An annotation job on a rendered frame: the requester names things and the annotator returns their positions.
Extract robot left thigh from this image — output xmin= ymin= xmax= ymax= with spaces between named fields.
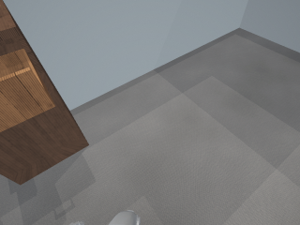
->
xmin=109 ymin=211 xmax=141 ymax=225

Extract drawer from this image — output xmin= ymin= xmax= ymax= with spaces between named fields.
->
xmin=0 ymin=49 xmax=55 ymax=132

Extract cabinet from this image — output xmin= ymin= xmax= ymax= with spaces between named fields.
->
xmin=0 ymin=0 xmax=89 ymax=185

